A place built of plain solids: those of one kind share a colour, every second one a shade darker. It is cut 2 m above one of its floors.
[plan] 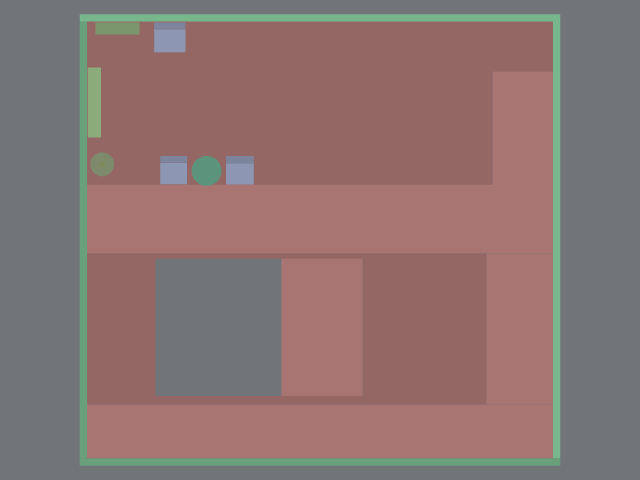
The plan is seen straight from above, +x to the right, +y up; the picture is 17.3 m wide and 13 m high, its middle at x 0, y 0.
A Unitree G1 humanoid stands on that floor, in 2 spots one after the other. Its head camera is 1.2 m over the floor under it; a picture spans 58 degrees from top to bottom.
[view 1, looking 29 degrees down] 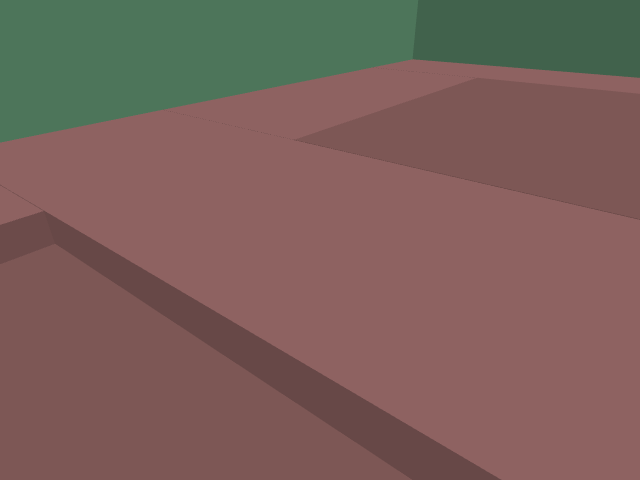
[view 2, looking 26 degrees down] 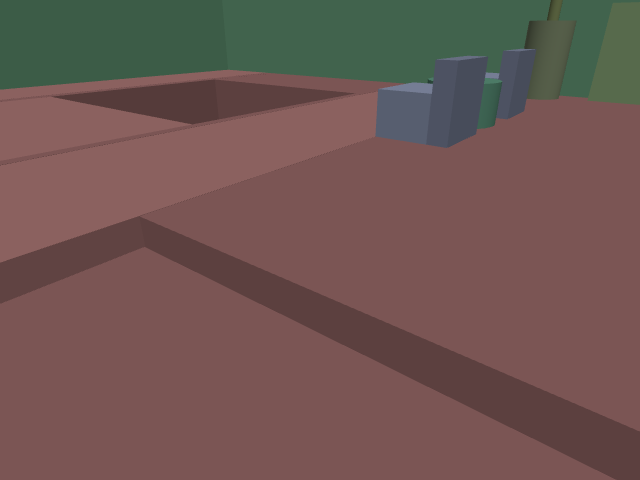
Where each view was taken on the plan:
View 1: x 2.19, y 2.25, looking -52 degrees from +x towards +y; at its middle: floor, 2.06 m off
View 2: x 2.07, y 3.80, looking -142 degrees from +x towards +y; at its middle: floor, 2.28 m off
